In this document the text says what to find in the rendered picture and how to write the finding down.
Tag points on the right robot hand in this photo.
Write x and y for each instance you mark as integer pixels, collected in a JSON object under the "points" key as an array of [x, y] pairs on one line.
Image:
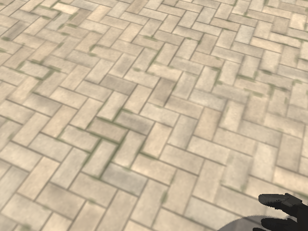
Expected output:
{"points": [[290, 205]]}

